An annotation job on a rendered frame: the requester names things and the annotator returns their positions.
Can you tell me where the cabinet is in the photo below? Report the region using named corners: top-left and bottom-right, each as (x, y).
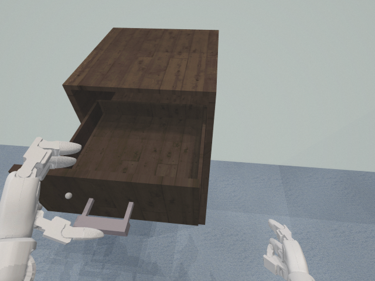
top-left (62, 28), bottom-right (219, 225)

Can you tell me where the drawer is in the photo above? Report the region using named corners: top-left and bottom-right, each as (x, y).
top-left (8, 100), bottom-right (207, 226)

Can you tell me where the handle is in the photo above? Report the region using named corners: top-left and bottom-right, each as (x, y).
top-left (73, 198), bottom-right (134, 237)

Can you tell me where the right robot hand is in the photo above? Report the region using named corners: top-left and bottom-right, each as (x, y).
top-left (263, 219), bottom-right (309, 280)

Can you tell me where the left robot forearm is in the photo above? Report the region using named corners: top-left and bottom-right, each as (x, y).
top-left (0, 238), bottom-right (37, 281)

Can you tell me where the left robot hand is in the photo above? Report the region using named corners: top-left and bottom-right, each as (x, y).
top-left (0, 137), bottom-right (104, 245)

